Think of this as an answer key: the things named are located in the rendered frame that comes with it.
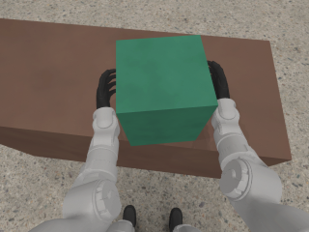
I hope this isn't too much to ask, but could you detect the right robot forearm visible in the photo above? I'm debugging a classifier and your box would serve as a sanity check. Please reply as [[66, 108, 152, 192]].
[[211, 98, 283, 195]]

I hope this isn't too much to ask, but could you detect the right robot hand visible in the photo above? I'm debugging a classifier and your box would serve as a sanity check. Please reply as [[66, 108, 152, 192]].
[[207, 60, 230, 100]]

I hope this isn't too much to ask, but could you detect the pedestal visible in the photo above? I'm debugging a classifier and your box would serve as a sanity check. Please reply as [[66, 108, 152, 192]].
[[0, 18, 293, 179]]

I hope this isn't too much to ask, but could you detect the left robot upper arm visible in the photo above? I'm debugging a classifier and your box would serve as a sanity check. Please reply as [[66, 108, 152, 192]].
[[28, 178, 122, 232]]

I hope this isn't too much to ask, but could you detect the right robot foot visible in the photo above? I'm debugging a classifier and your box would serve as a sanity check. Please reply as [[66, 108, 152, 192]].
[[169, 207, 183, 232]]

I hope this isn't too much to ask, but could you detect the left robot forearm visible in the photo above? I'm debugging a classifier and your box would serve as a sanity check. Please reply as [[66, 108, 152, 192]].
[[62, 106, 121, 213]]

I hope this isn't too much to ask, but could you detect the right robot upper arm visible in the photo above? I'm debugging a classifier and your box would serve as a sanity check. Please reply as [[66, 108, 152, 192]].
[[219, 159, 309, 232]]

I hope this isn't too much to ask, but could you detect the carton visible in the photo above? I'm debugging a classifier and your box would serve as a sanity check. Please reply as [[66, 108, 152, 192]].
[[116, 35, 218, 146]]

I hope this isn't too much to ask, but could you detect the robot left thigh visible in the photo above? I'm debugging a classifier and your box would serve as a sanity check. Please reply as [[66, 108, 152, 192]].
[[106, 221, 135, 232]]

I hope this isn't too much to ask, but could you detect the left robot hand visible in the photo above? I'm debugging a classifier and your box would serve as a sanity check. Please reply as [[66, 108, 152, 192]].
[[96, 69, 116, 109]]

